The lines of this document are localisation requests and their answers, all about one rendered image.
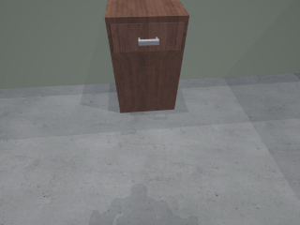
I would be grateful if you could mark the drawer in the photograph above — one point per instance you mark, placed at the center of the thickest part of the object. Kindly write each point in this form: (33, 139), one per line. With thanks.
(125, 36)

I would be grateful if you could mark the handle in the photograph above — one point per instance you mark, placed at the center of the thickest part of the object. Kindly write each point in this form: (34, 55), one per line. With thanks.
(148, 42)

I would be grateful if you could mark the cabinet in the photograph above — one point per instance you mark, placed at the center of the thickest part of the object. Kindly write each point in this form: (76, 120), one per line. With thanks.
(146, 81)

